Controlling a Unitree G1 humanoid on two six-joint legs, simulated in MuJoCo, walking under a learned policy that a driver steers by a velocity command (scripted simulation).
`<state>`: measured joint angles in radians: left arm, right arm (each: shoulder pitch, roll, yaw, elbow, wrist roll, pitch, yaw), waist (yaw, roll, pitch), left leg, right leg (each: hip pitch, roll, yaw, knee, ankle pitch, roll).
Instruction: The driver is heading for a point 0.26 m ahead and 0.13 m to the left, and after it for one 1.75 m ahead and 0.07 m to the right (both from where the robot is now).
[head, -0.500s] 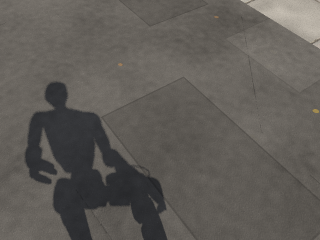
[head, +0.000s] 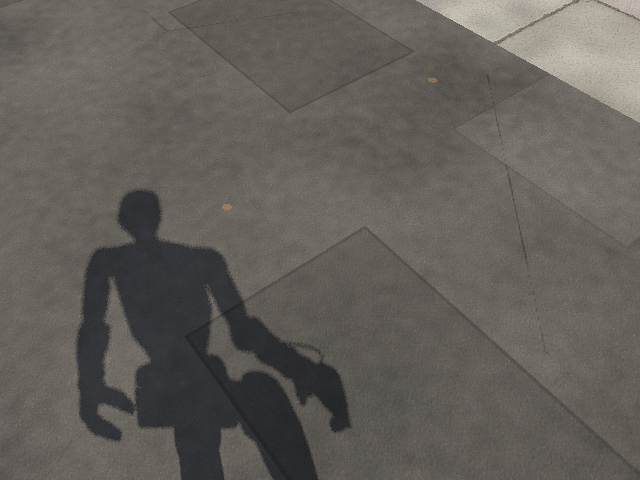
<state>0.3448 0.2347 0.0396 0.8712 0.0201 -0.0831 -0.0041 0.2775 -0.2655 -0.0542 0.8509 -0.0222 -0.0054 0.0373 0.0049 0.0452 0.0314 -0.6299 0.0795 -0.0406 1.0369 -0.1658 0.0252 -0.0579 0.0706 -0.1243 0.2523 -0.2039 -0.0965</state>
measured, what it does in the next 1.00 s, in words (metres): walks ahead: left foot, then right foot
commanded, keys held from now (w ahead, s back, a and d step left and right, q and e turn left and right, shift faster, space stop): w+q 0.10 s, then q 0.34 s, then e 0.56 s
